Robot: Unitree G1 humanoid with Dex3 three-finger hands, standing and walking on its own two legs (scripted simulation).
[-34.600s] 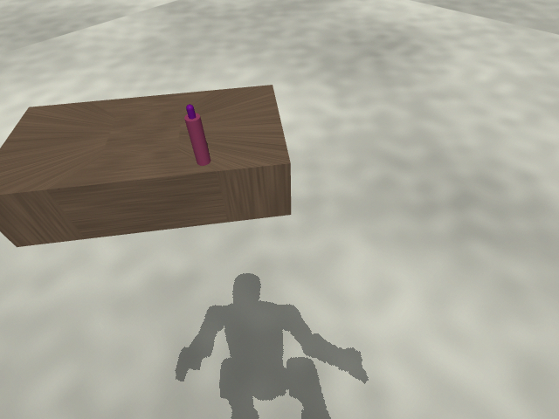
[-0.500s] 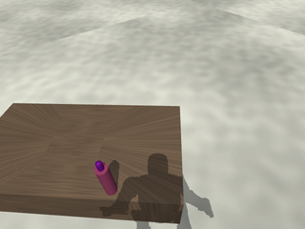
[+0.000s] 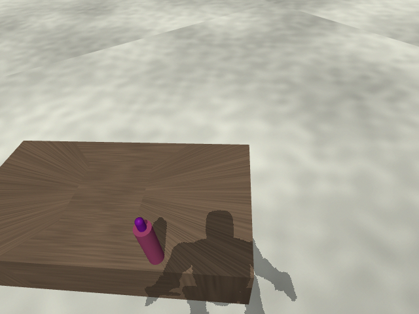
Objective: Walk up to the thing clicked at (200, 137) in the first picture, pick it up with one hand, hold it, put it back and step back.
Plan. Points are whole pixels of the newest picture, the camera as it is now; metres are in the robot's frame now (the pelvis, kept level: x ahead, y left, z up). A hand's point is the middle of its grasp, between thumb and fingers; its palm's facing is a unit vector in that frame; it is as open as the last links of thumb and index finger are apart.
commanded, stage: home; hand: left
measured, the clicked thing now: (148, 240) +0.43 +0.26 -0.31
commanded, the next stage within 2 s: stand in 0.58 s
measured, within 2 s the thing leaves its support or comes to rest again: neither
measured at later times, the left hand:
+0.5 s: hand out of the picture +0.08 +0.24 -0.15, palm faces -0.04 -0.93 -0.36, open 17.4 cm
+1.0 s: hand out of the picture +0.09 +0.24 -0.15, palm faces -0.03 -0.93 -0.36, open 12.4 cm
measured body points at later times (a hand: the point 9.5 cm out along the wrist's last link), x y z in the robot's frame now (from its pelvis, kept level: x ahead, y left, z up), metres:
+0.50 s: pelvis +0.01 -0.01 +0.00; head +0.01 -0.02 +0.45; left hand +0.08 +0.29 -0.13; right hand +0.07 -0.31 -0.14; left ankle +0.02 +0.11 -0.74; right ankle +0.02 -0.15 -0.74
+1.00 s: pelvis +0.02 -0.02 +0.00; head +0.02 -0.02 +0.45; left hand +0.09 +0.28 -0.12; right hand +0.09 -0.32 -0.14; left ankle +0.02 +0.11 -0.74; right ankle +0.02 -0.15 -0.74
